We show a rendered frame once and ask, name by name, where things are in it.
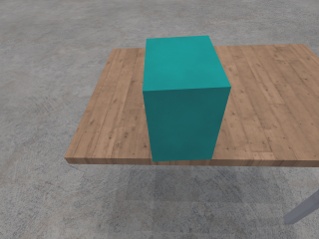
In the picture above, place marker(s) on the table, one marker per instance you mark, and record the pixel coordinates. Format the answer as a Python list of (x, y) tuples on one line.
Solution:
[(271, 118)]

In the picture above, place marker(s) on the carton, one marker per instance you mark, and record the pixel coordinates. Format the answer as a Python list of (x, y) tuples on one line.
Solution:
[(185, 90)]

